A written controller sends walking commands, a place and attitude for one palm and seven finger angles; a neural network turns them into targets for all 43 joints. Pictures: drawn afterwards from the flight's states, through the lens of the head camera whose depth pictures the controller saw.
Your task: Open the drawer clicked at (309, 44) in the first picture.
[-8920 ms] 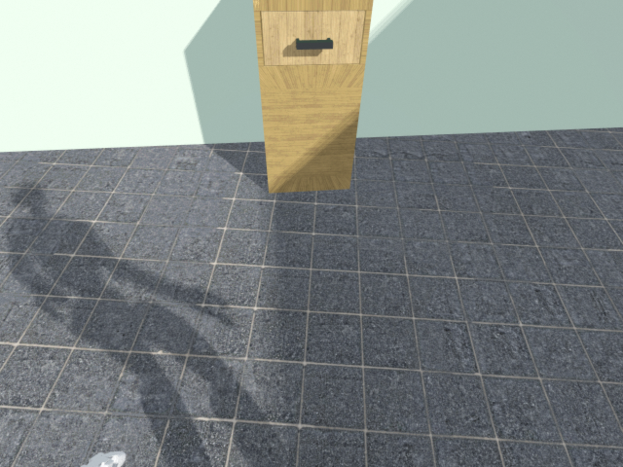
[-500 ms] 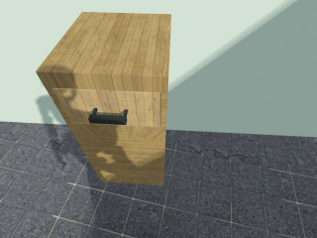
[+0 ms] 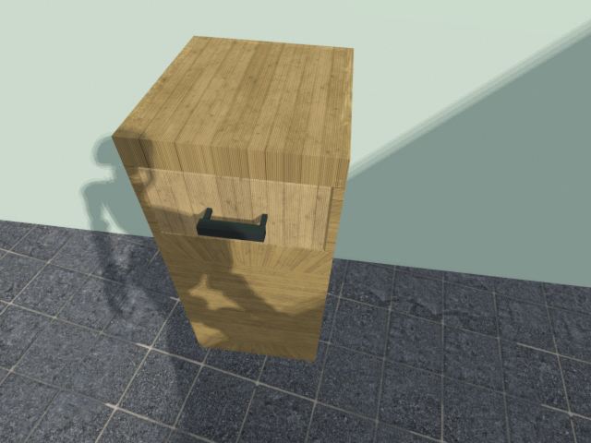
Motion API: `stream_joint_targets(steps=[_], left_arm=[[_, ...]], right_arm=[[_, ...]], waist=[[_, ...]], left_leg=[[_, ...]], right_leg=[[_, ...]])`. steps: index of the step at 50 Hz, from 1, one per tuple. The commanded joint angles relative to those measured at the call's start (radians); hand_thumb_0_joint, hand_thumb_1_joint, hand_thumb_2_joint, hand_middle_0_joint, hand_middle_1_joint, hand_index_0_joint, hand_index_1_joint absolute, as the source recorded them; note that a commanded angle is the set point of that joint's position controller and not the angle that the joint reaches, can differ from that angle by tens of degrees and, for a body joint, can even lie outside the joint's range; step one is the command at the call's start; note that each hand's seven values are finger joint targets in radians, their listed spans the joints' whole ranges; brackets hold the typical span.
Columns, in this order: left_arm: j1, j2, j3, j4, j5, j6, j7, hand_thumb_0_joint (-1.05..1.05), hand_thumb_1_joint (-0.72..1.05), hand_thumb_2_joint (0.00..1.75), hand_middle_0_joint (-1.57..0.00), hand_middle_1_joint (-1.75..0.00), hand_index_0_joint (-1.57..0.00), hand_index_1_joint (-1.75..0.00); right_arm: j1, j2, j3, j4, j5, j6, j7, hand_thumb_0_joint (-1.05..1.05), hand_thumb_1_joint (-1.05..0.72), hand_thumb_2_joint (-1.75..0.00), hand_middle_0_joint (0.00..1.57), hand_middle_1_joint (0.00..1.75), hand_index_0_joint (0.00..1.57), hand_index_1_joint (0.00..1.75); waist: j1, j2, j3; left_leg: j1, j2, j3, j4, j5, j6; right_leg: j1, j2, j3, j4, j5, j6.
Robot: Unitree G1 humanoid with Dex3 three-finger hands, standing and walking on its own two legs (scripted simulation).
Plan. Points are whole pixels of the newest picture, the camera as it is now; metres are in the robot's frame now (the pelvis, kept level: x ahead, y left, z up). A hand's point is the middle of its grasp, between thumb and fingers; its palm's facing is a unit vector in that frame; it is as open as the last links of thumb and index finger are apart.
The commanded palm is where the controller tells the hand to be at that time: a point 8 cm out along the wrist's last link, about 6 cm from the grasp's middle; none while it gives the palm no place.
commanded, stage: come to a stop and stand still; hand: left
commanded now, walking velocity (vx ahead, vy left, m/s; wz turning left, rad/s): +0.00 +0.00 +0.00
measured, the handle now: (234, 222) +0.50 +0.18 -0.05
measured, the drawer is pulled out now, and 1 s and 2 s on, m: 0.00 0.00 0.00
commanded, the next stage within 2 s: look again from close up in 1.30 s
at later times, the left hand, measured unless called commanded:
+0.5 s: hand out of the picture +0.01 +0.19 -0.17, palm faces +0.01 -0.99 -0.15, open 7.3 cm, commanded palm none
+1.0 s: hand out of the picture +0.01 +0.16 -0.17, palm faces +0.03 -0.99 -0.13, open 7.3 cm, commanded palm none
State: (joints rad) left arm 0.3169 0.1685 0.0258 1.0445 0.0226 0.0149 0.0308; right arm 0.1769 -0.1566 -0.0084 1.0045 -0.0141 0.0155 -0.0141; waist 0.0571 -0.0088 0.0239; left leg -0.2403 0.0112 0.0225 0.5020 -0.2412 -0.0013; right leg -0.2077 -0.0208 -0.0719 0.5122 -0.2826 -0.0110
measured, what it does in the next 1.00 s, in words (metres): stands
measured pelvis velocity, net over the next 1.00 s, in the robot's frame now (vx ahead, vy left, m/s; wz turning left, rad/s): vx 0.04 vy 0.02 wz -0.02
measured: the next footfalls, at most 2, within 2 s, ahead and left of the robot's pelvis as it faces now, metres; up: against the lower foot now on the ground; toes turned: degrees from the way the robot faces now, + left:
none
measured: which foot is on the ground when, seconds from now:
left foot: down 0.00-1.00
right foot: down 0.00-1.00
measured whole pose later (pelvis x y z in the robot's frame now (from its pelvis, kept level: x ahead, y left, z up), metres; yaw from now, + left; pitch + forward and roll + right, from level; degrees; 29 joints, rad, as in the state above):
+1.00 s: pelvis +0.04 +0.02 +0.01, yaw -1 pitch +0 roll +0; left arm 0.34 0.09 -0.01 1.16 0.01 -0.02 0.04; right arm 0.31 -0.12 0.02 1.16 -0.01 -0.03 -0.04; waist 0.01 -0.02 0.02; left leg -0.14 -0.01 0.05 0.39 -0.25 0.02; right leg -0.12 -0.04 -0.04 0.40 -0.28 0.02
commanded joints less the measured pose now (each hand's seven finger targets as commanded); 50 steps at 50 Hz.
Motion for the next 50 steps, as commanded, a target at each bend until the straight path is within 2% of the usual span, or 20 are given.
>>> stream_joint_targets(steps=[1,6,9,13,15,18,19,24,35,42,50], left_arm=[[0.028,0.085,0.0,-0.033,-0.003,-0.019,-0.004,0.0,0.9,0.9,-0.2,-0.3,-0.2,-0.3],[0.032,0.078,-0.008,-0.01,-0.004,-0.026,-0.006,0.0,0.9,0.9,-0.2,-0.3,-0.2,-0.3],[0.037,0.076,-0.011,0.007,-0.004,-0.028,-0.006,0.0,0.9,0.9,-0.2,-0.3,-0.2,-0.3],[0.05,0.065,-0.016,0.032,-0.008,-0.033,-0.005,0.0,0.9,0.9,-0.2,-0.3,-0.2,-0.3],[0.053,0.06,-0.018,0.04,-0.008,-0.032,-0.004,0.0,0.9,0.9,-0.2,-0.3,-0.2,-0.3],[0.057,0.053,-0.02,0.051,-0.011,-0.035,-0.002,0.0,0.9,0.9,-0.2,-0.3,-0.2,-0.3],[0.056,0.052,-0.02,0.054,-0.01,-0.034,-0.002,0.0,0.9,0.9,-0.2,-0.3,-0.2,-0.3],[0.066,0.038,-0.021,0.068,-0.011,-0.035,0.002,0.0,0.9,0.9,-0.2,-0.3,-0.2,-0.3],[0.098,0.009,-0.023,0.09,-0.008,-0.037,0.007,0.0,0.9,0.9,-0.2,-0.3,-0.2,-0.3],[0.114,0.005,-0.024,0.098,-0.009,-0.042,0.009,0.0,0.9,0.9,-0.2,-0.3,-0.2,-0.3],[0.117,0.002,-0.022,0.1,-0.009,-0.041,0.009,0.0,0.9,0.9,-0.2,-0.3,-0.2,-0.3]], right_arm=[[0.054,-0.108,-0.011,-0.025,0.001,-0.021,-0.011,0.0,-0.9,-0.9,0.2,0.3,0.2,0.3],[0.093,-0.105,-0.003,0.003,0.001,-0.033,-0.011,0.0,-0.9,-0.9,0.2,0.3,0.2,0.3],[0.112,-0.102,0.002,0.024,0.001,-0.038,-0.011,0.0,-0.9,-0.9,0.2,0.3,0.2,0.3],[0.143,-0.094,0.009,0.056,0.001,-0.046,-0.014,0.0,-0.9,-0.9,0.2,0.3,0.2,0.3],[0.155,-0.087,0.01,0.068,0.002,-0.047,-0.016,0.0,-0.9,-0.9,0.2,0.3,0.2,0.3],[0.181,-0.081,0.012,0.084,0.003,-0.05,-0.019,0.0,-0.9,-0.9,0.2,0.3,0.2,0.3],[0.187,-0.078,0.012,0.09,0.003,-0.05,-0.019,0.0,-0.9,-0.9,0.2,0.3,0.2,0.3],[0.212,-0.063,0.013,0.112,0.005,-0.053,-0.023,0.0,-0.9,-0.9,0.2,0.3,0.2,0.3],[0.221,-0.038,0.012,0.133,0.005,-0.054,-0.028,0.0,-0.9,-0.9,0.2,0.3,0.2,0.3],[0.216,-0.034,0.011,0.137,0.005,-0.057,-0.031,0.0,-0.9,-0.9,0.2,0.3,0.2,0.3],[0.212,-0.033,0.013,0.141,0.005,-0.056,-0.033,0.0,-0.9,-0.9,0.2,0.3,0.2,0.3]], waist=[[-0.033,0.032,0.033],[-0.034,0.012,0.011],[-0.032,0.022,0.039],[-0.029,0.036,0.027],[-0.03,0.04,0.042],[-0.034,0.018,0.024],[-0.035,0.029,0.028],[-0.038,0.007,0.037],[-0.044,0.001,0.07],[-0.045,0.005,0.047],[-0.044,0.011,0.064]], left_leg=[[-0.033,0.103,-0.105,-0.178,-0.015,0.038],[-0.03,0.106,-0.111,-0.228,-0.048,0.035],[-0.045,0.102,-0.114,-0.248,-0.043,0.034],[-0.024,0.099,-0.103,-0.246,0.026,0.035],[-0.023,0.098,-0.1,-0.247,0.037,0.035],[0.0,0.094,-0.092,-0.23,0.089,0.037],[0.005,0.094,-0.092,-0.228,0.1,0.037],[0.023,0.093,-0.084,-0.217,0.142,0.041],[0.05,0.09,-0.071,-0.2,0.176,0.045],[0.084,0.089,-0.06,-0.178,0.235,0.046],[0.083,0.089,-0.055,-0.173,0.245,0.043]], right_leg=[[-0.014,-0.079,0.115,-0.15,0.034,-0.014],[0.028,-0.078,0.1,-0.164,0.044,-0.007],[0.038,-0.079,0.094,-0.166,0.06,-0.008],[0.062,-0.086,0.085,-0.163,0.104,-0.009],[0.059,-0.086,0.084,-0.166,0.105,-0.009],[0.067,-0.087,0.085,-0.167,0.122,-0.01],[0.066,-0.085,0.082,-0.164,0.122,-0.01],[0.059,-0.087,0.077,-0.162,0.131,-0.008],[0.026,-0.085,0.084,-0.165,0.148,-0.007],[0.039,-0.087,0.087,-0.168,0.189,-0.01],[0.042,-0.086,0.085,-0.172,0.201,-0.012]])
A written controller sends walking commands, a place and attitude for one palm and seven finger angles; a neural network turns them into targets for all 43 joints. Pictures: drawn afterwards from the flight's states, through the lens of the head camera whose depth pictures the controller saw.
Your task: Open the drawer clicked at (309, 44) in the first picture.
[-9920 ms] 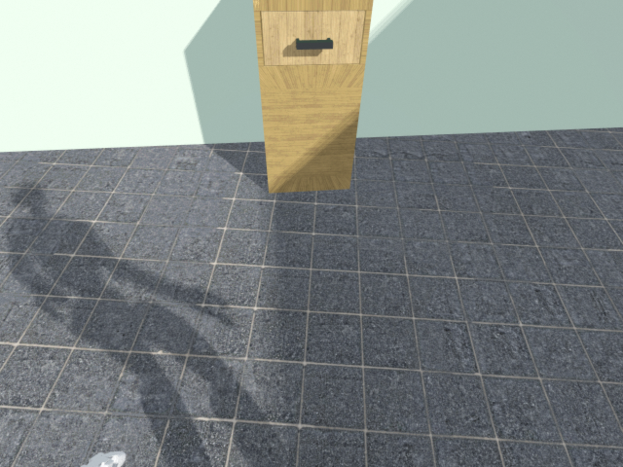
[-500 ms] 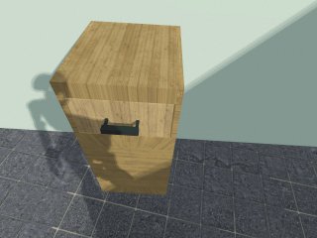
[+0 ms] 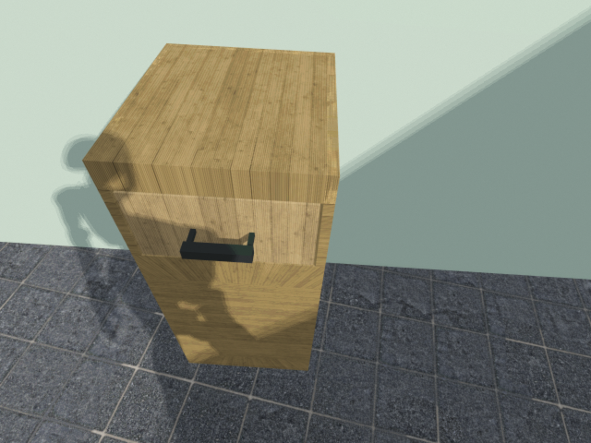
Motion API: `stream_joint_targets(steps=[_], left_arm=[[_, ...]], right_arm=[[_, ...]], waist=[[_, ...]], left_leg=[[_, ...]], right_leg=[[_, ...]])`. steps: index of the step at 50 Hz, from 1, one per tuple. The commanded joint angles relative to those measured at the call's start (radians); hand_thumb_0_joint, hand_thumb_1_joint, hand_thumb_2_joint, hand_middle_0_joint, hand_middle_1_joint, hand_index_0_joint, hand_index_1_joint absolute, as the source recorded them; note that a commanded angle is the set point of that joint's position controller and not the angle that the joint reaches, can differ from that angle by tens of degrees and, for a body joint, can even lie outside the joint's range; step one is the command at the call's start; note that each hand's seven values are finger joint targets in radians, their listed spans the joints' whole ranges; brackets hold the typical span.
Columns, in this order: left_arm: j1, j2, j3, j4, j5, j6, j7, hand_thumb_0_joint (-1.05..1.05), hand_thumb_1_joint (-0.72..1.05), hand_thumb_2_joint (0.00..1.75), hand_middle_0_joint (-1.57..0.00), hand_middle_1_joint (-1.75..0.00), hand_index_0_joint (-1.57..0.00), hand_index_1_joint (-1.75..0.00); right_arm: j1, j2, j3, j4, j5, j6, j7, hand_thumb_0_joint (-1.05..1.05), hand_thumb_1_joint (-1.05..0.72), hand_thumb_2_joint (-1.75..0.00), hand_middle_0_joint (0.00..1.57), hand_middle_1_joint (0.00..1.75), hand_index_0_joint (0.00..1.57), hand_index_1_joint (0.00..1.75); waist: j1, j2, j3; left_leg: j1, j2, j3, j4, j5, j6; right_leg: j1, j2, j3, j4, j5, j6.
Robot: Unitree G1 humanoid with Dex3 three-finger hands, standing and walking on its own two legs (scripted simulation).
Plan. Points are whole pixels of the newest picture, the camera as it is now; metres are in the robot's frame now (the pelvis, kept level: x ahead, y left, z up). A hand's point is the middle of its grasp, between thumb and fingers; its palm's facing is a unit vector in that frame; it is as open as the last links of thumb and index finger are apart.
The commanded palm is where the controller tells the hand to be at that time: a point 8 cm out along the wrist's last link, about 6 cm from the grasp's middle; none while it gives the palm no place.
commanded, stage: come to a stop and stand still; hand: left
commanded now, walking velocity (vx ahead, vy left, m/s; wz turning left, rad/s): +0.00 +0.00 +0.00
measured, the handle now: (219, 243) +0.45 +0.17 -0.05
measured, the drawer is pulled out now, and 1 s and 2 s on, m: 0.00 0.00 0.00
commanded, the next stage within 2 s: look again from close up in 0.30 s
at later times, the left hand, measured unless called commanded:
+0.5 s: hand out of the picture -0.02 +0.14 -0.18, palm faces +0.03 -0.99 -0.17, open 7.3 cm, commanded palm none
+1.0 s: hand out of the picture +0.01 +0.17 -0.18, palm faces +0.01 -0.98 -0.21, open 7.3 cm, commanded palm none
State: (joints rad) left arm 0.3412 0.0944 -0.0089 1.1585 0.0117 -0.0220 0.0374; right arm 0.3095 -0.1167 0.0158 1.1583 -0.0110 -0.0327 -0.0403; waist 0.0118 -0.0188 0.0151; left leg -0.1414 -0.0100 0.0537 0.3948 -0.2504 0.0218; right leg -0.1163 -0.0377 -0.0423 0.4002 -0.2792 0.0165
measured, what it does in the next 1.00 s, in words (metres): stands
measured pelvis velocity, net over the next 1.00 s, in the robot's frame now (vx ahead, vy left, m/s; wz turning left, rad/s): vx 0.01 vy -0.01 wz -0.01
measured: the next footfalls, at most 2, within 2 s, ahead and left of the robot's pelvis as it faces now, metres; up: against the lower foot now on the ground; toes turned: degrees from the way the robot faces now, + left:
left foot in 1.68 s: -0.10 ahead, +0.08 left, +0.00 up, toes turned +2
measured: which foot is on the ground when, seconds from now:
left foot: down 0.00-1.00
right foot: down 0.00-1.00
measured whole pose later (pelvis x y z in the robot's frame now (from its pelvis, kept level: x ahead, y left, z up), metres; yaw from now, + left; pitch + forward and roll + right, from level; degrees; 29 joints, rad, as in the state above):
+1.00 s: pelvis +0.01 -0.01 -0.01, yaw -1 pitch -1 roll +1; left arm 0.29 0.15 -0.02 1.09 0.00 -0.01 0.04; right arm 0.30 -0.16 0.03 1.12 -0.01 -0.02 -0.02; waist 0.00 0.01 0.04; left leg -0.16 0.00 0.06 0.47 -0.30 0.01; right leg -0.15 -0.03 -0.03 0.50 -0.34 0.00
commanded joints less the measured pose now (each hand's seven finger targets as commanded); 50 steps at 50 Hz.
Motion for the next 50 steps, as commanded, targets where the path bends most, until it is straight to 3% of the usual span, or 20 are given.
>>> stream_joint_targets(steps=[1,13,19,20,21,22,23,24,25,26,28,30,33,34,42,47,50], left_arm=[[0.09,0.077,0.013,-0.014,0.002,-0.005,0.003,0.0,0.9,0.9,-0.2,-0.3,-0.2,-0.3],[0.091,0.084,0.015,-0.021,0.0,-0.01,0.004,0.0,0.9,0.9,-0.2,-0.3,-0.2,-0.3],[0.088,0.083,0.018,-0.02,0.001,-0.007,0.005,0.0,0.9,0.9,-0.2,-0.3,-0.2,-0.3],[0.125,0.149,0.018,-0.01,0.015,-0.041,0.043,0.0,0.9,0.9,-0.2,-0.3,-0.2,-0.3],[0.093,0.178,0.027,-0.057,0.007,-0.044,0.038,0.0,0.9,0.9,-0.2,-0.3,-0.2,-0.3],[0.049,0.155,0.019,-0.065,0.004,-0.041,0.028,0.0,0.9,0.9,-0.2,-0.3,-0.2,-0.3],[0.041,0.144,0.012,-0.066,0.003,-0.038,0.023,0.0,0.9,0.9,-0.2,-0.3,-0.2,-0.3],[0.048,0.139,0.012,-0.077,-0.001,-0.039,0.021,0.0,0.9,0.9,-0.2,-0.3,-0.2,-0.3],[0.053,0.136,0.014,-0.08,-0.004,-0.04,0.019,0.0,0.9,0.9,-0.2,-0.3,-0.2,-0.3],[0.047,0.133,0.013,-0.082,-0.005,-0.035,0.018,0.0,0.9,0.9,-0.2,-0.3,-0.2,-0.3],[0.045,0.131,0.011,-0.085,-0.004,-0.025,0.016,0.0,0.9,0.9,-0.2,-0.3,-0.2,-0.3],[0.031,0.129,0.008,-0.087,-0.005,-0.013,0.013,0.0,0.9,0.9,-0.2,-0.3,-0.2,-0.3],[0.032,0.135,0.007,-0.091,-0.004,-0.005,0.01,0.0,0.9,0.9,-0.2,-0.3,-0.2,-0.3],[0.028,0.136,0.005,-0.091,-0.005,-0.003,0.009,0.0,0.9,0.9,-0.2,-0.3,-0.2,-0.3],[0.018,0.159,0.011,-0.103,-0.007,0.005,0.006,0.0,0.9,0.9,-0.2,-0.3,-0.2,-0.3],[0.018,0.164,0.014,-0.101,-0.008,0.003,0.006,0.0,0.9,0.9,-0.2,-0.3,-0.2,-0.3],[0.019,0.163,0.013,-0.094,-0.008,0.002,0.007,0.0,0.9,0.9,-0.2,-0.3,-0.2,-0.3]], right_arm=[[0.082,-0.074,-0.011,-0.013,0.002,-0.008,-0.008,0.0,-0.9,-0.9,0.2,0.3,0.2,0.3],[0.079,-0.074,-0.013,-0.004,0.002,-0.008,-0.008,0.0,-0.9,-0.9,0.2,0.3,0.2,0.3],[0.086,-0.068,-0.011,-0.001,0.001,-0.006,-0.01,0.0,-0.9,-0.9,0.2,0.3,0.2,0.3],[-0.054,-0.127,-0.02,-0.092,0.015,-0.013,0.011,0.0,-0.9,-0.9,0.2,0.3,0.2,0.3],[0.007,-0.071,-0.022,-0.125,0.005,0.002,0.015,0.0,-0.9,-0.9,0.2,0.3,0.2,0.3],[0.039,-0.062,-0.025,-0.109,0.001,0.004,0.012,0.0,-0.9,-0.9,0.2,0.3,0.2,0.3],[0.07,-0.069,-0.021,-0.094,0.002,0.002,0.014,0.0,-0.9,-0.9,0.2,0.3,0.2,0.3],[0.093,-0.077,-0.018,-0.094,-0.002,-0.003,0.015,0.0,-0.9,-0.9,0.2,0.3,0.2,0.3],[0.09,-0.094,-0.019,-0.096,-0.001,-0.004,0.012,0.0,-0.9,-0.9,0.2,0.3,0.2,0.3],[0.084,-0.105,-0.02,-0.096,0.0,-0.006,0.01,0.0,-0.9,-0.9,0.2,0.3,0.2,0.3],[0.068,-0.112,-0.018,-0.107,0.002,-0.004,0.007,0.0,-0.9,-0.9,0.2,0.3,0.2,0.3],[0.061,-0.115,-0.014,-0.103,0.001,0.001,0.007,0.0,-0.9,-0.9,0.2,0.3,0.2,0.3],[0.049,-0.121,-0.01,-0.103,0.001,0.005,0.01,0.0,-0.9,-0.9,0.2,0.3,0.2,0.3],[0.055,-0.118,-0.008,-0.098,0.0,0.005,0.011,0.0,-0.9,-0.9,0.2,0.3,0.2,0.3],[0.041,-0.138,-0.003,-0.085,-0.002,0.005,0.011,0.0,-0.9,-0.9,0.2,0.3,0.2,0.3],[0.04,-0.137,-0.005,-0.073,-0.001,0.002,0.009,0.0,-0.9,-0.9,0.2,0.3,0.2,0.3],[0.041,-0.135,-0.005,-0.063,0.0,0.002,0.007,0.0,-0.9,-0.9,0.2,0.3,0.2,0.3]], waist=[[0.0,0.013,0.069],[0.001,0.001,0.046],[0.0,0.01,0.072],[0.032,-0.02,0.099],[-0.031,-0.02,0.065],[-0.044,0.043,0.064],[-0.044,0.043,0.024],[-0.037,0.087,-0.049],[-0.035,0.052,-0.084],[-0.032,0.061,-0.089],[-0.026,0.024,-0.042],[-0.021,0.01,0.048],[-0.013,-0.016,0.111],[-0.015,0.01,0.126],[-0.004,0.005,0.089],[-0.005,0.012,0.029],[-0.005,0.014,0.028]], left_leg=[[-0.014,0.11,-0.088,-0.065,0.258,0.02],[0.004,0.111,-0.078,-0.047,0.286,0.014],[-0.008,0.112,-0.077,-0.049,0.281,0.013],[-0.112,0.109,-0.037,0.196,0.306,-0.028],[-0.126,0.073,-0.055,0.162,-0.009,-0.014],[-0.114,0.074,-0.054,0.104,-0.005,-0.008],[-0.095,0.086,-0.067,0.083,0.066,-0.008],[-0.051,0.098,-0.068,0.087,0.172,0.007],[-0.034,0.106,-0.076,0.102,0.247,0.014],[-0.028,0.108,-0.075,0.103,0.287,0.015],[-0.039,0.109,-0.076,0.091,0.282,0.017],[-0.083,0.106,-0.083,0.058,0.224,0.023],[-0.106,0.101,-0.086,0.029,0.157,0.023],[-0.112,0.099,-0.092,0.011,0.148,0.025],[-0.078,0.098,-0.088,-0.006,0.162,0.025],[-0.036,0.101,-0.079,0.003,0.228,0.021],[-0.026,0.103,-0.076,0.005,0.262,0.02]], right_leg=[[-0.046,-0.069,0.057,-0.059,0.203,-0.041],[-0.02,-0.071,0.057,-0.055,0.274,-0.048],[-0.025,-0.064,0.055,-0.056,0.255,-0.049],[-0.081,-0.131,0.128,-0.046,0.716,-0.023],[-0.051,-0.166,0.136,-0.019,0.674,-0.057],[-0.063,-0.147,0.111,0.01,0.566,-0.072],[-0.065,-0.107,0.086,0.025,0.383,-0.075],[-0.037,-0.077,0.079,0.05,0.342,-0.077],[-0.013,-0.065,0.074,0.064,0.356,-0.074],[-0.008,-0.064,0.069,0.075,0.354,-0.074],[-0.031,-0.061,0.067,0.071,0.322,-0.07],[-0.063,-0.049,0.065,0.059,0.229,-0.065],[-0.096,-0.05,0.073,0.037,0.16,-0.062],[-0.098,-0.045,0.073,0.035,0.131,-0.061],[-0.072,-0.054,0.073,0.026,0.124,-0.054],[-0.037,-0.062,0.072,0.032,0.203,-0.054],[-0.03,-0.063,0.068,0.034,0.238,-0.052]])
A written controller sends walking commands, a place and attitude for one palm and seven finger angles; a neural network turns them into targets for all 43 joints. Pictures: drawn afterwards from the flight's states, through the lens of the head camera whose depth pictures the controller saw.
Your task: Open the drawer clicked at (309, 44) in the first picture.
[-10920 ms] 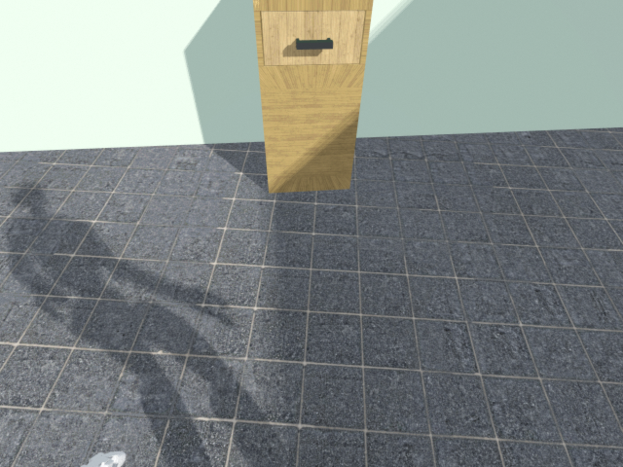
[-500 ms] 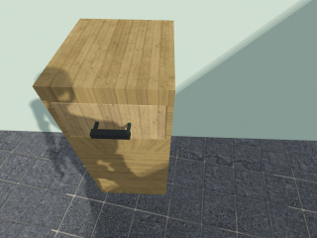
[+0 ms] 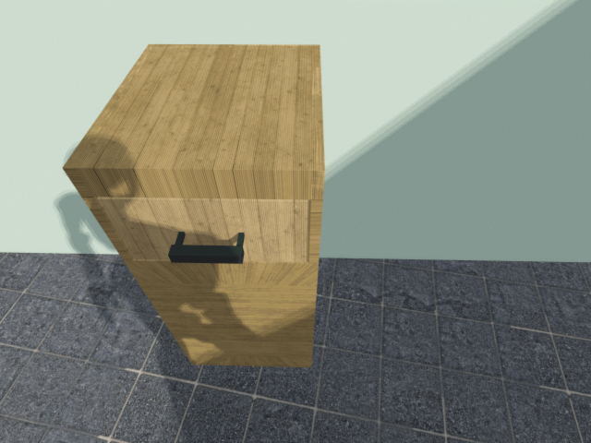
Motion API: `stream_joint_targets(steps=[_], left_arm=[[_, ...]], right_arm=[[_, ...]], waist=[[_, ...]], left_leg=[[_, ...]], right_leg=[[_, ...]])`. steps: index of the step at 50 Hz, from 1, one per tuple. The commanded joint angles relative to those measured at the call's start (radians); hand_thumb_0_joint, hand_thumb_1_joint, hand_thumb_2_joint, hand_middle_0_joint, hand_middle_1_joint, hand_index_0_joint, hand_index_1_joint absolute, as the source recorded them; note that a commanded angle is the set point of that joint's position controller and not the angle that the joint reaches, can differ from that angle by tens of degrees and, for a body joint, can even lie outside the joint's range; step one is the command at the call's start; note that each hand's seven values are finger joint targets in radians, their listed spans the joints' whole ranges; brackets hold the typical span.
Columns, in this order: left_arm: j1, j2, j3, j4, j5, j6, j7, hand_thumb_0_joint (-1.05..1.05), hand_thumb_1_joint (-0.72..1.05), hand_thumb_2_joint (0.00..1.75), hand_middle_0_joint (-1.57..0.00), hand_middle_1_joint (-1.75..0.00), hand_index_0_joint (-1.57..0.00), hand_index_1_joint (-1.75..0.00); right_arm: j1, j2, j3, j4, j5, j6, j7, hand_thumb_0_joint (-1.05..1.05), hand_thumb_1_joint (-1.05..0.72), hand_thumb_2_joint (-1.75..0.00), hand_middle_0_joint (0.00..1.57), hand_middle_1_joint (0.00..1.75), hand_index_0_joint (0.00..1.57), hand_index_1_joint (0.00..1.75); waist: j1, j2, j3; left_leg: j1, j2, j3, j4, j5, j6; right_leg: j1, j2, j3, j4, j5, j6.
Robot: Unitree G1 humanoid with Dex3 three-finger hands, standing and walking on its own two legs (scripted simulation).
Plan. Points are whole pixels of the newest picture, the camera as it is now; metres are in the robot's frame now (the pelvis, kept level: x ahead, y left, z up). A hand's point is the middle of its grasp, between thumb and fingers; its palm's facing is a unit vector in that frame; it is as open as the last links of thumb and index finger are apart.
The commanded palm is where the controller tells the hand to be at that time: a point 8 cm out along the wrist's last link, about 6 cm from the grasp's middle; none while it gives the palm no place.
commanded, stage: shuffle to correct the standing spot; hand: left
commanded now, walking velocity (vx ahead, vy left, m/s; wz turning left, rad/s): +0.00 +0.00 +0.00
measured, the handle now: (209, 245) +0.45 +0.19 -0.05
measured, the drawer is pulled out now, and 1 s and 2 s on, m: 0.00 0.00 0.00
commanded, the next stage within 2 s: come to a stop and stand still in 0.36 s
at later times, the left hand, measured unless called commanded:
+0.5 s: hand out of the picture -0.01 +0.16 -0.17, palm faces +0.03 -0.96 -0.27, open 7.3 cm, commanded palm none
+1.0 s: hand out of the picture -0.06 +0.16 -0.16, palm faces +0.03 -0.98 -0.19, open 7.3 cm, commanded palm none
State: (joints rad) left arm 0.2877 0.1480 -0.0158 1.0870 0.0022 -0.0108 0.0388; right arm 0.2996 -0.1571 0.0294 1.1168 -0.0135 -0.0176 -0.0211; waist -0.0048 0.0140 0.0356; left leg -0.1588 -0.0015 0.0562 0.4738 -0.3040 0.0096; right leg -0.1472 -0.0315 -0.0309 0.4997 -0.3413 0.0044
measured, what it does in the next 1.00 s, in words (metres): steps on the spot: left foot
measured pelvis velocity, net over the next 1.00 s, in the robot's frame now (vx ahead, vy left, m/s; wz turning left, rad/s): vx -0.09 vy -0.02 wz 0.03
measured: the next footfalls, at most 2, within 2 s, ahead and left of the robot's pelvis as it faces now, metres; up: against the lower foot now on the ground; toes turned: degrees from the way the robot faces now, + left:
left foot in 0.68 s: -0.10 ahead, +0.09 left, +0.00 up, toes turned +2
right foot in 1.06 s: -0.02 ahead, -0.17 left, +0.00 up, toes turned +2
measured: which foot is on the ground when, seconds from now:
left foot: down 0.00-0.40, up 0.42-0.66, down 0.68-1.00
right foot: down 0.00-0.70, up 0.72-1.00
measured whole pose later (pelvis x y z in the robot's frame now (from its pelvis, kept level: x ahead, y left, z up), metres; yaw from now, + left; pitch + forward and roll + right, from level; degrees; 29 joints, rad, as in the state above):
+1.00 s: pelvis -0.09 -0.02 +0.01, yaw +2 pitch +1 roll +0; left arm 0.26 0.16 0.04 1.02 0.02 0.02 0.01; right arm 0.47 -0.10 0.03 1.10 -0.04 -0.03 -0.04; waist -0.04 0.01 0.03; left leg -0.11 -0.01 0.03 0.37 -0.28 0.04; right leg -0.45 -0.03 -0.04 0.94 -0.40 -0.01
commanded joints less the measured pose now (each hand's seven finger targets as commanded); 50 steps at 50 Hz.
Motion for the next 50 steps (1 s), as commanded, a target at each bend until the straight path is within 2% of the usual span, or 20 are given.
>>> stream_joint_targets(steps=[1,9,14,16,18,20,21,22,25,29,32,33,35,36,37,39,41,45,49,50], left_arm=[[0.074,0.109,0.02,-0.02,0.002,-0.008,0.005,0.0,0.9,0.9,-0.2,-0.3,-0.2,-0.3],[0.075,0.125,0.044,-0.063,0.003,0.012,0.015,0.0,0.9,0.9,-0.2,-0.3,-0.2,-0.3],[0.065,0.119,0.058,-0.108,0.012,0.034,0.009,0.0,0.9,0.9,-0.2,-0.3,-0.2,-0.3],[0.069,0.125,0.064,-0.125,0.015,0.04,0.004,0.0,0.9,0.9,-0.2,-0.3,-0.2,-0.3],[0.065,0.147,0.071,-0.141,0.02,0.04,0.0,0.0,0.9,0.9,-0.2,-0.3,-0.2,-0.3],[0.045,0.197,0.081,-0.155,0.024,0.04,0.0,0.0,0.9,0.9,-0.2,-0.3,-0.2,-0.3],[0.042,0.21,0.084,-0.162,0.025,0.04,0.002,0.0,0.9,0.9,-0.2,-0.3,-0.2,-0.3],[0.023,0.208,0.086,-0.174,0.029,0.041,0.007,0.0,0.9,0.9,-0.2,-0.3,-0.2,-0.3],[-0.067,0.189,0.08,-0.211,0.033,0.037,0.008,0.0,0.9,0.9,-0.2,-0.3,-0.2,-0.3],[-0.02,0.207,0.082,-0.198,0.033,0.025,0.008,0.0,0.9,0.9,-0.2,-0.3,-0.2,-0.3],[-0.038,0.199,0.079,-0.18,0.022,0.033,0.004,0.0,0.9,0.9,-0.2,-0.3,-0.2,-0.3],[-0.034,0.175,0.073,-0.176,0.022,0.036,0.001,0.0,0.9,0.9,-0.2,-0.3,-0.2,-0.3],[-0.035,0.095,0.059,-0.203,0.018,0.039,-0.011,0.0,0.9,0.9,-0.2,-0.3,-0.2,-0.3],[-0.073,0.102,0.061,-0.215,0.025,0.034,-0.013,0.0,0.9,0.9,-0.2,-0.3,-0.2,-0.3],[-0.105,0.114,0.066,-0.206,0.035,0.033,-0.015,0.0,0.9,0.9,-0.2,-0.3,-0.2,-0.3],[-0.055,0.111,0.069,-0.19,0.033,0.022,-0.034,0.0,0.9,0.9,-0.2,-0.3,-0.2,-0.3],[-0.058,0.078,0.065,-0.177,0.033,0.013,-0.044,0.0,0.9,0.9,-0.2,-0.3,-0.2,-0.3],[-0.08,0.044,0.054,-0.166,0.022,0.004,-0.041,0.0,0.9,0.9,-0.2,-0.3,-0.2,-0.3],[-0.102,0.019,0.045,-0.159,0.013,0.004,-0.034,0.0,0.9,0.9,-0.2,-0.3,-0.2,-0.3],[0.081,0.086,0.04,-0.023,0.001,-0.019,0.005,0.0,0.9,0.9,-0.2,-0.3,-0.2,-0.3]], right_arm=[[0.051,-0.095,-0.018,-0.019,0.003,-0.013,-0.012,0.0,-0.9,-0.9,0.2,0.3,0.2,0.3],[0.044,-0.112,-0.049,-0.053,0.007,0.001,-0.027,0.0,-0.9,-0.9,0.2,0.3,0.2,0.3],[0.012,-0.146,-0.076,-0.096,0.0,0.026,-0.033,0.0,-0.9,-0.9,0.2,0.3,0.2,0.3],[-0.021,-0.158,-0.085,-0.12,-0.003,0.036,-0.032,0.0,-0.9,-0.9,0.2,0.3,0.2,0.3],[-0.044,-0.143,-0.088,-0.142,-0.003,0.043,-0.028,0.0,-0.9,-0.9,0.2,0.3,0.2,0.3],[-0.035,-0.096,-0.087,-0.157,0.001,0.054,-0.021,0.0,-0.9,-0.9,0.2,0.3,0.2,0.3],[-0.072,-0.083,-0.088,-0.17,0.001,0.062,-0.018,0.0,-0.9,-0.9,0.2,0.3,0.2,0.3],[-0.097,-0.087,-0.09,-0.177,0.0,0.069,-0.017,0.0,-0.9,-0.9,0.2,0.3,0.2,0.3],[-0.049,-0.074,-0.095,-0.166,0.001,0.069,-0.004,0.0,-0.9,-0.9,0.2,0.3,0.2,0.3],[-0.051,-0.061,-0.076,-0.161,0.003,0.044,0.011,0.0,-0.9,-0.9,0.2,0.3,0.2,0.3],[0.073,-0.05,-0.057,-0.108,-0.004,0.03,0.013,0.0,-0.9,-0.9,0.2,0.3,0.2,0.3],[0.12,-0.059,-0.054,-0.088,-0.007,0.026,0.01,0.0,-0.9,-0.9,0.2,0.3,0.2,0.3],[0.164,-0.157,-0.069,-0.091,-0.029,0.027,0.005,0.0,-0.9,-0.9,0.2,0.3,0.2,0.3],[0.145,-0.164,-0.068,-0.103,-0.029,0.026,0.0,0.0,-0.9,-0.9,0.2,0.3,0.2,0.3],[0.12,-0.144,-0.06,-0.099,-0.025,0.021,-0.007,0.0,-0.9,-0.9,0.2,0.3,0.2,0.3],[0.06,-0.119,-0.048,-0.121,-0.017,0.004,-0.009,0.0,-0.9,-0.9,0.2,0.3,0.2,0.3],[0.109,-0.107,-0.041,-0.11,-0.019,-0.018,-0.013,0.0,-0.9,-0.9,0.2,0.3,0.2,0.3],[0.231,-0.094,-0.033,-0.059,-0.022,-0.036,-0.029,0.0,-0.9,-0.9,0.2,0.3,0.2,0.3],[0.241,-0.1,-0.036,-0.035,-0.025,-0.027,-0.032,0.0,-0.9,-0.9,0.2,0.3,0.2,0.3],[0.019,-0.168,-0.058,-0.077,-0.006,-0.04,-0.011,0.0,-0.9,-0.9,0.2,0.3,0.2,0.3]], waist=[[0.011,-0.011,0.01],[0.006,0.02,-0.03],[0.007,0.036,-0.036],[0.016,0.032,-0.04],[0.019,-0.043,-0.058],[0.016,-0.211,-0.053],[0.041,-0.259,-0.028],[0.049,-0.25,-0.025],[-0.005,-0.175,-0.003],[0.032,-0.133,-0.048],[-0.01,-0.109,-0.02],[-0.02,-0.063,-0.015],[-0.035,0.227,0.065],[-0.044,0.269,0.122],[-0.036,0.25,0.161],[0.012,0.135,0.142],[-0.004,0.065,0.127],[-0.033,0.077,0.041],[-0.042,0.133,0.027],[0.085,0.056,0.01]], left_leg=[[-0.008,0.095,-0.076,-0.076,0.314,0.031],[0.061,0.139,-0.071,-0.023,0.661,0.037],[0.033,0.191,-0.107,-0.015,0.635,0.071],[-0.015,0.19,-0.104,0.01,0.55,0.071],[-0.069,0.133,-0.058,0.089,0.389,0.037],[-0.134,0.012,0.02,0.272,0.074,-0.008],[-0.196,-0.022,0.001,0.439,-0.217,-0.015],[-0.228,-0.017,-0.058,0.581,-0.273,-0.012],[-0.227,-0.006,-0.077,0.653,-0.189,-0.014],[-0.151,0.003,-0.023,0.275,-0.153,-0.011],[0.084,-0.023,0.021,-0.032,-0.024,0.009],[0.126,-0.009,0.001,-0.098,-0.054,0.019],[-0.009,0.243,-0.331,-0.301,-0.369,0.125],[-0.079,0.322,-0.458,-0.373,-0.4,0.199],[-0.129,0.319,-0.473,-0.377,-0.354,0.214],[-0.137,0.282,-0.386,-0.346,-0.238,0.209],[-0.034,0.245,-0.307,-0.311,-0.038,0.195],[0.145,0.256,-0.233,-0.208,0.473,0.206],[0.08,0.242,-0.178,-0.157,0.602,0.186],[-0.219,0.274,-0.104,0.035,0.374,0.108]], right_leg=[[0.0,-0.07,0.056,-0.067,0.3,-0.041],[-0.042,-0.065,0.05,0.027,0.459,-0.035],[-0.109,-0.034,0.039,0.104,0.358,-0.033],[-0.114,-0.039,0.061,0.105,0.361,-0.04],[-0.101,-0.089,0.131,0.056,0.443,-0.069],[-0.11,-0.217,0.256,-0.063,0.52,-0.151],[-0.137,-0.286,0.314,-0.126,0.58,-0.22],[-0.165,-0.302,0.329,-0.14,0.565,-0.265],[-0.226,-0.241,0.228,-0.146,0.387,-0.232],[-0.15,-0.213,0.25,-0.193,0.008,-0.195],[-0.299,-0.14,0.204,-0.218,-0.281,-0.113],[-0.327,-0.093,0.174,-0.169,-0.321,-0.083],[-0.401,0.066,-0.007,0.199,-0.236,-0.035],[-0.448,0.077,-0.022,0.384,-0.175,-0.035],[-0.463,0.043,0.042,0.511,-0.123,-0.045],[-0.463,0.027,0.043,0.632,-0.055,-0.049],[-0.496,0.019,0.012,0.651,-0.022,-0.038],[-0.503,-0.001,-0.012,0.559,-0.039,-0.017],[-0.318,0.009,-0.036,0.309,-0.092,-0.023],[-0.035,-0.122,0.114,0.192,0.119,-0.061]])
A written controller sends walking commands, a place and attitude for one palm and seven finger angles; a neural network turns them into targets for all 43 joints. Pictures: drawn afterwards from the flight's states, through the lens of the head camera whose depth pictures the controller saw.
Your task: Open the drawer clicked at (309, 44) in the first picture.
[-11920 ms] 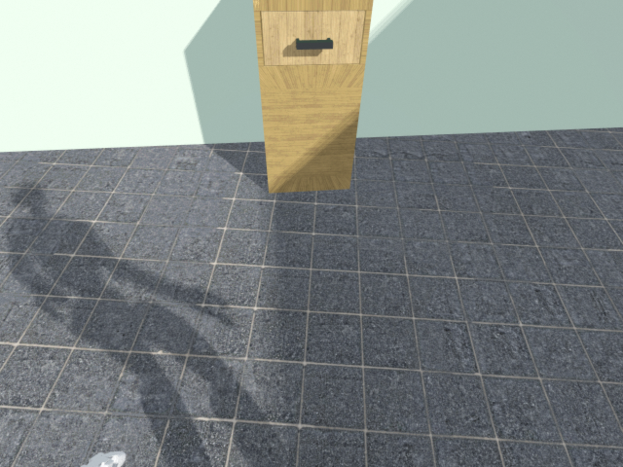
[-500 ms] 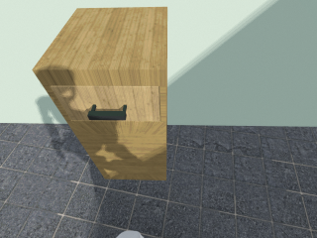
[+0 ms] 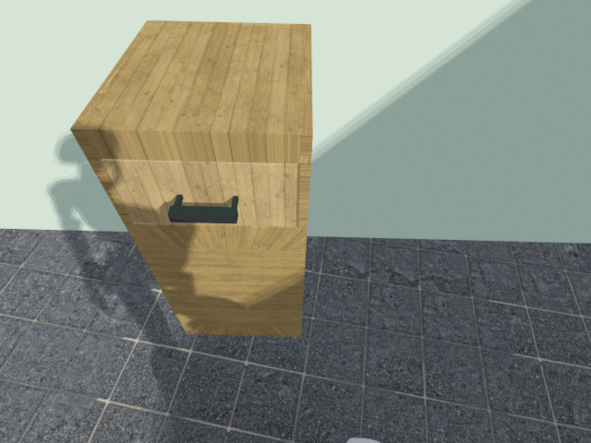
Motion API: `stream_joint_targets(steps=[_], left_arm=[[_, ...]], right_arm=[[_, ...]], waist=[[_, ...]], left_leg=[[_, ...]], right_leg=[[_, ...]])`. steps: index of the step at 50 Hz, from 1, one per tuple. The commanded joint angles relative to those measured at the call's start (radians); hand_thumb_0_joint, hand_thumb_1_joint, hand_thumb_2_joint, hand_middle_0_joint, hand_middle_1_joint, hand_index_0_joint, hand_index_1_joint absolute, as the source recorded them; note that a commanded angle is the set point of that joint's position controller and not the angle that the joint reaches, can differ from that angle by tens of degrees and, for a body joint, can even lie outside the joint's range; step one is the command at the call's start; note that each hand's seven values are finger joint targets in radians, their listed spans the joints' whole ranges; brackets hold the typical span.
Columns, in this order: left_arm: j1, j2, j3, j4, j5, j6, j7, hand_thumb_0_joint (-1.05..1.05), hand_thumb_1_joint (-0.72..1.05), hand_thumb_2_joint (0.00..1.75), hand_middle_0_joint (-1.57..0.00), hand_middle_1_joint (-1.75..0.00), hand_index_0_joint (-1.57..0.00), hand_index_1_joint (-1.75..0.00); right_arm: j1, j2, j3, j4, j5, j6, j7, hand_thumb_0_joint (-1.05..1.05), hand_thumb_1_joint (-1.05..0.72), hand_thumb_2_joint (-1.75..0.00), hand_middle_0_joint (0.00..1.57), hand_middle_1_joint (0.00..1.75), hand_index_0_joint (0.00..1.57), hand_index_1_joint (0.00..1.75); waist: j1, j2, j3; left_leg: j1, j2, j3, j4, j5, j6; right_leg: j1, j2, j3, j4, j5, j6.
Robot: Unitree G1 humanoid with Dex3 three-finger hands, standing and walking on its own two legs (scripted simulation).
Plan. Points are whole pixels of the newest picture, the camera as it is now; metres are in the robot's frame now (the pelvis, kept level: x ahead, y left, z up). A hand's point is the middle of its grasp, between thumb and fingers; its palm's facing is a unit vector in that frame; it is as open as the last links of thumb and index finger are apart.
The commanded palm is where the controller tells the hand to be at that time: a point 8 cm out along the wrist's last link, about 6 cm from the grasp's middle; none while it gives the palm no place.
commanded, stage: come to a stop and stand still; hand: left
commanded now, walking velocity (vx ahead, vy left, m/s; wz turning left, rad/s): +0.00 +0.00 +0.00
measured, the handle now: (205, 207) +0.54 +0.19 -0.05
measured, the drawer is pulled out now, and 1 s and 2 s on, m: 0.00 0.00 0.00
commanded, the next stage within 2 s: look again from close up in 0.74 s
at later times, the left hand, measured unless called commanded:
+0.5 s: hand out of the picture +0.06 +0.16 -0.18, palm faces +0.04 -0.97 -0.25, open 7.3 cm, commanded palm none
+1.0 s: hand out of the picture +0.01 +0.13 -0.18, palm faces +0.07 -0.98 -0.21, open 7.3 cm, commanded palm none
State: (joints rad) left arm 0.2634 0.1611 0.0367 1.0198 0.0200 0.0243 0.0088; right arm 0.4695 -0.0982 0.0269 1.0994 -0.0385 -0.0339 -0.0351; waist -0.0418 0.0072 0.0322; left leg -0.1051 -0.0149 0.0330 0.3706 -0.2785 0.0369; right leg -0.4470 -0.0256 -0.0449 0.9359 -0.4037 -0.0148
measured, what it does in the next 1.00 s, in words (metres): steps on the spot: right foot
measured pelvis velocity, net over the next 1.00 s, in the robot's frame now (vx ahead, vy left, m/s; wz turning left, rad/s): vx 0.02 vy -0.03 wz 0.02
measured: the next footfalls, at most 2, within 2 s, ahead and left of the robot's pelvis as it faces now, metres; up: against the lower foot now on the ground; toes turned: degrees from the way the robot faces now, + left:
right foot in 0.06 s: +0.06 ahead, -0.15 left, +0.00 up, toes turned +1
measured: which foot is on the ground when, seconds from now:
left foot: down 0.00-1.00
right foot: up 0.00-0.04, down 0.06-1.00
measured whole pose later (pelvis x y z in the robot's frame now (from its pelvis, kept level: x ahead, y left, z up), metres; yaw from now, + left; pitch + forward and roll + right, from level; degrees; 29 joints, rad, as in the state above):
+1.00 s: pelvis +0.02 -0.03 -0.01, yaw +1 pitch -2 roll +0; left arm 0.30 0.12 0.02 1.13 0.01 -0.01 0.03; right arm 0.36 -0.14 0.01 1.15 -0.01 -0.01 -0.03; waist -0.01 0.05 0.03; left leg -0.08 0.02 -0.02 0.49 -0.38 -0.03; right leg -0.23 -0.02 -0.01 0.56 -0.30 0.00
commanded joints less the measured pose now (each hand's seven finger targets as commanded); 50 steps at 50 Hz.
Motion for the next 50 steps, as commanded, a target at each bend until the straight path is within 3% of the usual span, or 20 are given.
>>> stream_joint_targets(steps=[1,2,3,4,5,6,7,8,9,10,11,12,14,15,17,20,25,29,38,50], left_arm=[[0.205,0.124,-0.009,0.022,-0.01,-0.055,0.027,0.0,0.9,0.9,-0.2,-0.3,-0.2,-0.3],[0.193,0.132,-0.001,0.002,-0.001,-0.071,0.032,0.0,0.9,0.9,-0.2,-0.3,-0.2,-0.3],[0.139,0.139,-0.004,0.001,-0.002,-0.084,0.035,0.0,0.9,0.9,-0.2,-0.3,-0.2,-0.3],[0.069,0.168,0.003,-0.016,-0.005,-0.081,0.032,0.0,0.9,0.9,-0.2,-0.3,-0.2,-0.3],[0.016,0.19,0.004,-0.025,0.001,-0.069,0.029,0.0,0.9,0.9,-0.2,-0.3,-0.2,-0.3],[0.038,0.161,0.008,-0.009,-0.004,-0.074,0.033,0.0,0.9,0.9,-0.2,-0.3,-0.2,-0.3],[0.029,0.108,0.001,0.016,-0.013,-0.069,0.038,0.0,0.9,0.9,-0.2,-0.3,-0.2,-0.3],[0.007,0.064,-0.009,0.01,-0.017,-0.054,0.038,0.0,0.9,0.9,-0.2,-0.3,-0.2,-0.3],[-0.016,0.051,-0.011,0.012,-0.014,-0.042,0.033,0.0,0.9,0.9,-0.2,-0.3,-0.2,-0.3],[-0.019,0.051,-0.015,0.015,-0.013,-0.041,0.029,0.0,0.9,0.9,-0.2,-0.3,-0.2,-0.3],[0.002,0.054,-0.015,0.022,-0.014,-0.043,0.028,0.0,0.9,0.9,-0.2,-0.3,-0.2,-0.3],[0.026,0.058,-0.014,0.034,-0.015,-0.045,0.027,0.0,0.9,0.9,-0.2,-0.3,-0.2,-0.3],[0.051,0.063,-0.014,0.054,-0.015,-0.05,0.027,0.0,0.9,0.9,-0.2,-0.3,-0.2,-0.3],[0.052,0.072,-0.012,0.054,-0.015,-0.051,0.027,0.0,0.9,0.9,-0.2,-0.3,-0.2,-0.3],[0.044,0.083,-0.009,0.047,-0.013,-0.049,0.026,0.0,0.9,0.9,-0.2,-0.3,-0.2,-0.3],[0.027,0.083,-0.009,0.04,-0.01,-0.044,0.025,0.0,0.9,0.9,-0.2,-0.3,-0.2,-0.3],[0.025,0.09,-0.004,0.032,-0.01,-0.045,0.022,0.0,0.9,0.9,-0.2,-0.3,-0.2,-0.3],[0.04,0.096,-0.002,0.04,-0.011,-0.048,0.021,0.0,0.9,0.9,-0.2,-0.3,-0.2,-0.3],[0.059,0.089,0.0,0.059,-0.013,-0.05,0.021,0.0,0.9,0.9,-0.2,-0.3,-0.2,-0.3],[0.074,0.059,-0.003,0.071,-0.011,-0.044,0.022,0.0,0.9,0.9,-0.2,-0.3,-0.2,-0.3]], right_arm=[[-0.18,-0.125,-0.048,-0.14,0.008,-0.006,0.024,0.0,-0.9,-0.9,0.2,0.3,0.2,0.3],[-0.093,-0.094,-0.03,-0.143,0.013,-0.007,0.024,0.0,-0.9,-0.9,0.2,0.3,0.2,0.3],[-0.051,-0.065,-0.027,-0.109,0.014,-0.002,0.024,0.0,-0.9,-0.9,0.2,0.3,0.2,0.3],[0.017,-0.045,-0.028,-0.111,0.014,0.003,0.028,0.0,-0.9,-0.9,0.2,0.3,0.2,0.3],[0.07,-0.013,-0.02,-0.118,0.013,-0.008,0.043,0.0,-0.9,-0.9,0.2,0.3,0.2,0.3],[0.069,-0.05,-0.028,-0.078,0.016,0.005,0.033,0.0,-0.9,-0.9,0.2,0.3,0.2,0.3],[0.083,-0.116,-0.037,-0.058,0.018,0.004,0.024,0.0,-0.9,-0.9,0.2,0.3,0.2,0.3],[0.078,-0.14,-0.045,-0.055,0.022,0.0,0.015,0.0,-0.9,-0.9,0.2,0.3,0.2,0.3],[0.021,-0.136,-0.04,-0.049,0.018,-0.004,0.007,0.0,-0.9,-0.9,0.2,0.3,0.2,0.3],[-0.016,-0.136,-0.035,-0.046,0.016,-0.003,-0.001,0.0,-0.9,-0.9,0.2,0.3,0.2,0.3],[-0.03,-0.137,-0.034,-0.05,0.016,-0.001,-0.005,0.0,-0.9,-0.9,0.2,0.3,0.2,0.3],[-0.038,-0.139,-0.037,-0.056,0.018,0.001,-0.008,0.0,-0.9,-0.9,0.2,0.3,0.2,0.3],[-0.037,-0.132,-0.038,-0.054,0.02,0.003,-0.012,0.0,-0.9,-0.9,0.2,0.3,0.2,0.3],[-0.037,-0.136,-0.04,-0.055,0.022,0.006,-0.013,0.0,-0.9,-0.9,0.2,0.3,0.2,0.3],[-0.044,-0.136,-0.043,-0.052,0.022,0.008,-0.012,0.0,-0.9,-0.9,0.2,0.3,0.2,0.3],[-0.057,-0.137,-0.046,-0.044,0.023,0.015,-0.007,0.0,-0.9,-0.9,0.2,0.3,0.2,0.3],[-0.073,-0.139,-0.043,-0.034,0.021,0.015,-0.004,0.0,-0.9,-0.9,0.2,0.3,0.2,0.3],[-0.072,-0.132,-0.041,-0.025,0.024,0.018,-0.004,0.0,-0.9,-0.9,0.2,0.3,0.2,0.3],[-0.05,-0.122,-0.034,0.012,0.026,0.015,-0.005,0.0,-0.9,-0.9,0.2,0.3,0.2,0.3],[-0.019,-0.097,-0.03,0.034,0.026,0.017,-0.006,0.0,-0.9,-0.9,0.2,0.3,0.2,0.3]], waist=[[0.149,-0.247,0.055],[0.084,-0.217,-0.039],[0.052,-0.075,-0.063],[0.004,0.058,-0.148],[-0.038,0.027,-0.146],[-0.018,-0.203,-0.196],[-0.019,-0.284,-0.185],[-0.011,-0.114,-0.136],[0.011,0.149,-0.022],[0.022,0.241,0.066],[0.031,0.222,0.089],[0.038,0.157,0.099],[0.035,0.043,0.081],[0.029,0.021,0.072],[0.025,-0.011,0.044],[0.017,-0.078,0.056],[0.021,-0.014,0.051],[0.021,-0.043,0.034],[0.032,-0.011,0.029],[0.034,-0.007,0.091]], left_leg=[[-0.415,0.084,0.001,0.24,-0.155,0.004],[-0.357,0.015,-0.028,0.441,-0.253,-0.011],[-0.335,0.028,-0.029,0.57,-0.237,-0.014],[-0.218,0.043,-0.012,0.506,-0.253,-0.013],[-0.117,0.0,0.03,0.275,-0.199,-0.021],[-0.088,0.013,0.004,0.188,-0.08,-0.029],[-0.073,0.077,-0.077,0.2,0.078,-0.016],[-0.083,0.126,-0.119,0.164,0.246,-0.003],[-0.132,0.163,-0.143,0.086,0.402,0.014],[-0.169,0.177,-0.132,0.066,0.537,0.018],[-0.165,0.164,-0.117,0.082,0.603,0.016],[-0.161,0.144,-0.1,0.1,0.581,0.012],[-0.126,0.113,-0.073,0.11,0.462,0.0],[-0.114,0.1,-0.064,0.108,0.368,-0.006],[-0.093,0.089,-0.06,0.098,0.269,-0.008],[-0.09,0.081,-0.065,0.077,0.15,-0.007],[-0.076,0.08,-0.065,0.06,0.156,-0.007],[-0.073,0.073,-0.056,0.062,0.112,-0.013],[-0.087,0.08,-0.061,0.049,0.139,-0.018],[-0.131,0.085,-0.075,0.016,0.079,-0.013]], right_leg=[[0.291,-0.104,0.223,-0.522,0.052,-0.027],[0.272,-0.274,0.452,-0.601,0.185,-0.113],[0.255,-0.285,0.42,-0.604,0.346,-0.179],[0.238,-0.264,0.312,-0.56,0.429,-0.189],[0.162,-0.209,0.251,-0.478,0.294,-0.131],[0.203,-0.125,0.195,-0.391,0.357,-0.093],[0.186,-0.082,0.146,-0.324,0.357,-0.057],[0.199,-0.036,0.081,-0.281,0.327,-0.024],[0.162,-0.008,0.061,-0.257,0.241,-0.004],[0.156,0.003,0.041,-0.262,0.193,-0.007],[0.166,0.005,0.043,-0.274,0.213,-0.015],[0.177,-0.001,0.057,-0.294,0.267,-0.022],[0.202,-0.027,0.095,-0.329,0.417,-0.029],[0.21,-0.041,0.107,-0.344,0.463,-0.029],[0.225,-0.054,0.115,-0.357,0.49,-0.027],[0.217,-0.056,0.122,-0.399,0.414,-0.027],[0.224,-0.056,0.119,-0.413,0.388,-0.031],[0.246,-0.072,0.133,-0.443,0.402,-0.038],[0.283,-0.075,0.11,-0.442,0.427,-0.039],[0.251,-0.057,0.097,-0.475,0.29,-0.034]])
